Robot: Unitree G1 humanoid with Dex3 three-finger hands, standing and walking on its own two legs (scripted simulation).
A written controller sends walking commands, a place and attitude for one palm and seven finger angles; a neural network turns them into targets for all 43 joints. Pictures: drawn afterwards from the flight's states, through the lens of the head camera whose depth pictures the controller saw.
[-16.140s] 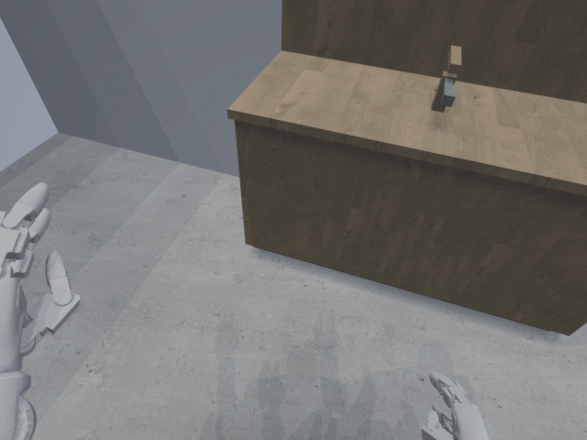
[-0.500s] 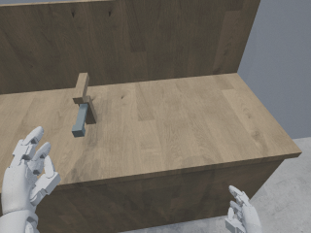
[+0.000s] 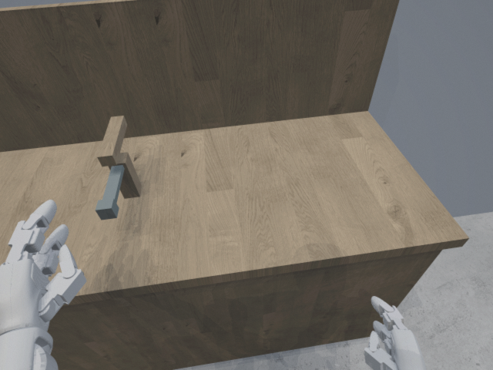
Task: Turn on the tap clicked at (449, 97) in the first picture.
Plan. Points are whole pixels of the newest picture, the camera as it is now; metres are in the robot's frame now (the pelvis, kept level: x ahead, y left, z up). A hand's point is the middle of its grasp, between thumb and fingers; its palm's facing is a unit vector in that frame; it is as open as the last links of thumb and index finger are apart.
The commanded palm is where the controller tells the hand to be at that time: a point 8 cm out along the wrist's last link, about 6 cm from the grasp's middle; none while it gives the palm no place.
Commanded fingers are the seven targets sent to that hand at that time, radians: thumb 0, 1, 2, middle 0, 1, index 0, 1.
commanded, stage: reach beside the lever's end, fingers flat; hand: left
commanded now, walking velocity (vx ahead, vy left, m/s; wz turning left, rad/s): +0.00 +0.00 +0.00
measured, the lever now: (107, 209) +0.35 +0.31 +0.07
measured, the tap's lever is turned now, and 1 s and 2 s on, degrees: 0 0 0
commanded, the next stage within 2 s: push the lever round in 1.96 s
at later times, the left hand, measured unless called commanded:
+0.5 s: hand (70, 262) +0.21 +0.28 +0.12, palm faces +0.49 -0.86 -0.13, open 7.5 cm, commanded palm +0.18 +0.32 +0.11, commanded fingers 0.00 0.90 0.90 -0.19 -0.25 -0.19 -0.25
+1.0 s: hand (68, 240) +0.26 +0.32 +0.09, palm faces +0.50 -0.86 -0.10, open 7.6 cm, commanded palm +0.23 +0.35 +0.09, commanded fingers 0.00 0.90 0.90 -0.16 -0.19 -0.16 -0.19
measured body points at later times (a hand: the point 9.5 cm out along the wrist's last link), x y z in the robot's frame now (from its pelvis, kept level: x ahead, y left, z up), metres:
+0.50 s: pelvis +0.00 +0.01 +0.00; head +0.00 -0.01 +0.45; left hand +0.18 +0.32 +0.13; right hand +0.19 -0.23 -0.08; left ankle +0.03 +0.15 -0.72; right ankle +0.00 -0.06 -0.72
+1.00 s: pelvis +0.00 +0.04 +0.00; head +0.02 +0.03 +0.45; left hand +0.23 +0.37 +0.10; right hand +0.17 -0.20 -0.08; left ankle +0.04 +0.15 -0.72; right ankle +0.00 -0.06 -0.72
